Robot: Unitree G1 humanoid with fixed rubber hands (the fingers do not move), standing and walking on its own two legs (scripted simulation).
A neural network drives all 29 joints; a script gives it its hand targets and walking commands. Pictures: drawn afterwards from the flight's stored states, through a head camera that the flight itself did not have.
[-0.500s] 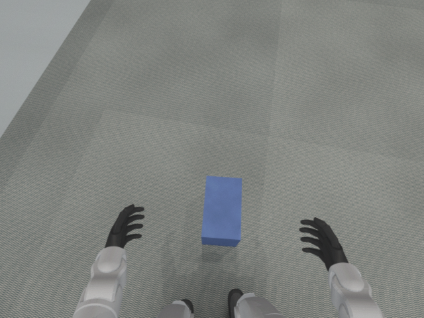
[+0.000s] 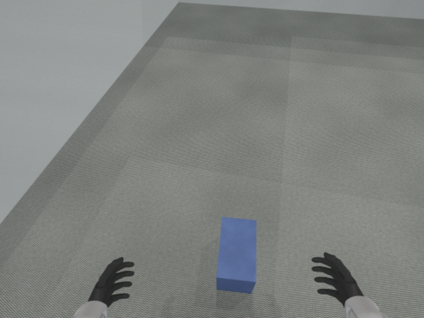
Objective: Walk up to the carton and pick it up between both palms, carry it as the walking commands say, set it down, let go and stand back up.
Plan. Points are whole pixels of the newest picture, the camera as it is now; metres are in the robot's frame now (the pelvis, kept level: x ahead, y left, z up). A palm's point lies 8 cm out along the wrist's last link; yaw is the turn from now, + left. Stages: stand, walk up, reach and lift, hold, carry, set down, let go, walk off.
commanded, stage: let go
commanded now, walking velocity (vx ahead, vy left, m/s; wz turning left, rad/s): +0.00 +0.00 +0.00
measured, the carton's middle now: (236, 254) +0.45 -0.07 -0.68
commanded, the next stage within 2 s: stand in 0.14 s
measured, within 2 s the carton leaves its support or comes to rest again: neither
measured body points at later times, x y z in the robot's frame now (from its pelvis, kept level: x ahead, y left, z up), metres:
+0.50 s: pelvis +0.02 -0.03 -0.01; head +0.04 -0.05 +0.44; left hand +0.14 +0.26 -0.10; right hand +0.15 -0.31 -0.12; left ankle -0.03 +0.10 -0.74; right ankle +0.00 -0.13 -0.74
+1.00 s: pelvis +0.02 -0.01 +0.00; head +0.02 -0.01 +0.45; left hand +0.13 +0.29 -0.11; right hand +0.13 -0.30 -0.11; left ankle -0.03 +0.10 -0.74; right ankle +0.00 -0.13 -0.74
